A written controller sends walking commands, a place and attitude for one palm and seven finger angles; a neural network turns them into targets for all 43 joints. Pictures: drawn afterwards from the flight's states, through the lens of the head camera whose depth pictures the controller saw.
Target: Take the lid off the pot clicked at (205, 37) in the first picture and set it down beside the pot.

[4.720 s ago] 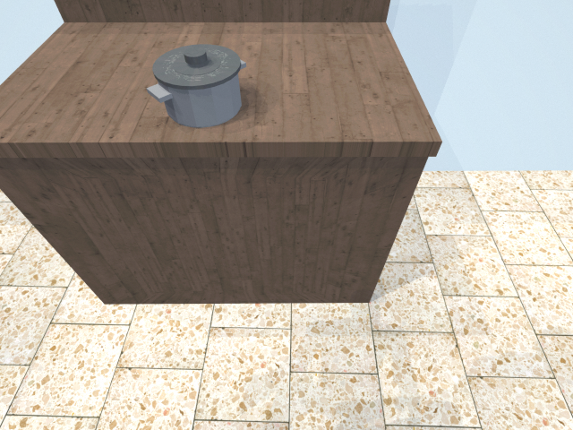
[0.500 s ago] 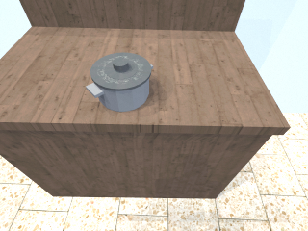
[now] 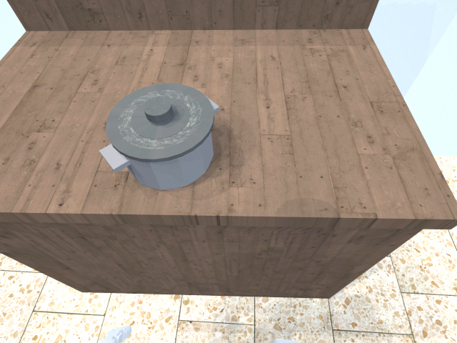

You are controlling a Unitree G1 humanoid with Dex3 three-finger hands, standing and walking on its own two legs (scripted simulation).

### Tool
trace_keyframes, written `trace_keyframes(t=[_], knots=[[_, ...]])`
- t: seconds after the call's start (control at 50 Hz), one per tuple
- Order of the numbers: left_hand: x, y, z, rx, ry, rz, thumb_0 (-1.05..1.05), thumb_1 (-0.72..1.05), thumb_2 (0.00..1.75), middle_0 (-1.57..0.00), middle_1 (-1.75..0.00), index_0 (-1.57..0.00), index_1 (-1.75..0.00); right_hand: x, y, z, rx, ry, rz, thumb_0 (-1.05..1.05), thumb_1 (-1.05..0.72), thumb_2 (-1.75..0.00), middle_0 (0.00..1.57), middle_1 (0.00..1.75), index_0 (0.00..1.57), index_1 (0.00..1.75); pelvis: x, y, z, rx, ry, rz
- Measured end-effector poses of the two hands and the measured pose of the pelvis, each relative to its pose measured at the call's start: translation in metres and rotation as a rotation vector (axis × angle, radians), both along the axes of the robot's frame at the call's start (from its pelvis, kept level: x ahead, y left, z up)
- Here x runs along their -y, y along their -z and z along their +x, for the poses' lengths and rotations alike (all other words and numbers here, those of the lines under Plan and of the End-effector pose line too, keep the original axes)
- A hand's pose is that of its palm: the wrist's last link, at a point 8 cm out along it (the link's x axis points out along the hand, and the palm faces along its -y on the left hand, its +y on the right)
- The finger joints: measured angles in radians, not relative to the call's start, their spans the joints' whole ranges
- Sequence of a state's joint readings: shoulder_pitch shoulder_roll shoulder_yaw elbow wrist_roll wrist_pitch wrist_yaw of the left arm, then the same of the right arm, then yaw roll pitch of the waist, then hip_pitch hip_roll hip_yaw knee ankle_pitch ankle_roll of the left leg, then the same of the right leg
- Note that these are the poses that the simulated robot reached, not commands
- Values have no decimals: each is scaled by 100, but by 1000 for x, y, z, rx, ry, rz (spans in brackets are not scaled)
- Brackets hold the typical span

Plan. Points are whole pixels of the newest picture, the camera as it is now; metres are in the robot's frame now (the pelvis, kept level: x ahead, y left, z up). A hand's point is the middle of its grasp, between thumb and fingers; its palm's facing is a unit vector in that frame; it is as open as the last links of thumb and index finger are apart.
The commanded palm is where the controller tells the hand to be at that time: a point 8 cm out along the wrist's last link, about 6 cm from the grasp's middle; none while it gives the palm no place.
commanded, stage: come to a stop and stand still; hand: left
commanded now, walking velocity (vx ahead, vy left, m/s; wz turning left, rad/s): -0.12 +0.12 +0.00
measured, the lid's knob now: (158, 109) +0.44 +0.13 +0.16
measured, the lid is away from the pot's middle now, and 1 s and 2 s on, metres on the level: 0.00 0.00 0.00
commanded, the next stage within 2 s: look again from close up in 1.54 s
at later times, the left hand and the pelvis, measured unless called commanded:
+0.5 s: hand out of the picture +0.01 +0.27 -0.16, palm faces +0.00 -0.96 -0.27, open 7.4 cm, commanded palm none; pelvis -0.02 +0.06 +0.00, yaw -1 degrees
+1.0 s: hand out of the picture +0.03 +0.23 -0.16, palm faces -0.01 -0.98 -0.20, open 7.4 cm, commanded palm none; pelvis +0.01 +0.05 +0.01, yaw -1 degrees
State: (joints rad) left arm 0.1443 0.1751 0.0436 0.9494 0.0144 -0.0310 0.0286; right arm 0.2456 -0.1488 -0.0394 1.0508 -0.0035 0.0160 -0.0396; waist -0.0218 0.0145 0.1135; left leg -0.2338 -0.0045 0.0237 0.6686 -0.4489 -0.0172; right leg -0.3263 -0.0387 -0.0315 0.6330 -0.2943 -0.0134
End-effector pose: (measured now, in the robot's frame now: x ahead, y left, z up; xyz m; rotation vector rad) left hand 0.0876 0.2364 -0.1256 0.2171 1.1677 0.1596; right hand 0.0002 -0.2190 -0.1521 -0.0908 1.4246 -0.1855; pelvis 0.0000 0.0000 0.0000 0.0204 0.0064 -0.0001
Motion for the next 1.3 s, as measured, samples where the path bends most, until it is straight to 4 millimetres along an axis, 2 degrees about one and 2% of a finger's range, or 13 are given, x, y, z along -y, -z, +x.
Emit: trace_keyframes(t=[0.08, 0.16, 0.22, 0.3, 0.44, 0.54, 0.62, 0.7, 0.8, 0.94, 1.12, 1.3], knots=[[2, -4, 6, 13, 7, 9, 0, 91, 90, -20, -30, -20, -30, 13, -5, 22, 34, -1, -32, 1, -91, -90, 20, 30, 20, 30, -1, -4, -4, -1, 3, 3], [-4, -3, -6, -12, 9, 2, 0, 91, 90, -20, -30, -20, -30, 19, -16, 46, 112, -20, -68, 1, -91, -90, 20, 30, 20, 30, -9, -7, -11, -3, 15, 6], [-15, 3, -19, -38, 14, -5, 0, 91, 90, -20, -30, -20, -30, 16, -26, 60, 185, -34, -92, 1, -91, -90, 20, 30, 20, 30, -18, -6, -16, 0, 21, 4], [-38, 13, -33, -31, -1, -13, 1, 91, 90, -20, -30, -21, -30, 5, -32, 71, 309, -64, -126, 1, -91, -90, 20, 30, 20, 30, -39, 5, -16, 26, 10, -28], [-68, 5, -62, -49, -5, 4, 1, 91, 90, -20, -30, -20, -30, -38, -32, 75, 349, -124, -60, 1, -91, -90, 20, 30, 20, 30, -58, 2, -22, 49, 25, -27], [-79, -1, -92, -116, -22, 19, 1, 91, 90, -20, -30, -20, -30, -62, -26, 66, 314, -137, 4, 1, -91, -90, 20, 30, 20, 30, -64, -3, -23, 32, 22, -26], [-81, -4, -110, -177, -37, 21, 1, 91, 90, -19, -30, -20, -30, -62, -24, 58, 283, -113, 3, 0, -93, -90, 20, 30, 21, 30, -66, -5, -20, 20, 22, -21], [-76, -3, -117, -220, -47, 8, 1, 91, 90, -19, -30, -20, -30, -56, -22, 48, 232, -103, -12, 0, -93, -90, 20, 30, 20, 30, -67, -7, -14, 16, 24, -18], [-63, 1, -109, -235, -44, -19, 1, 91, 90, -19, -30, -20, -30, -48, -21, 35, 170, -84, -29, 0, -92, -90, 20, 30, 20, 30, -64, -8, -5, 17, 25, -16], [-44, 6, -76, -193, -23, -48, 1, 91, 90, -20, -30, -20, -30, -42, -20, 24, 119, -57, -32, 1, -91, -90, 20, 30, 20, 30, -55, -9, 6, 21, 24, -15], [-34, 4, -37, -130, 1, -37, 1, 92, 90, -20, -30, -20, -30, -37, -18, 24, 97, -29, -20, 1, -92, -90, 20, 30, 20, 30, -43, -9, 16, 21, 29, -16], [-25, 2, -23, -121, 10, -32, 1, 91, 90, -20, -30, -20, -30, -29, -17, 27, 80, -17, -15, 1, -92, -90, 20, 30, 20, 30, -33, -10, 25, 15, 32, -16]])
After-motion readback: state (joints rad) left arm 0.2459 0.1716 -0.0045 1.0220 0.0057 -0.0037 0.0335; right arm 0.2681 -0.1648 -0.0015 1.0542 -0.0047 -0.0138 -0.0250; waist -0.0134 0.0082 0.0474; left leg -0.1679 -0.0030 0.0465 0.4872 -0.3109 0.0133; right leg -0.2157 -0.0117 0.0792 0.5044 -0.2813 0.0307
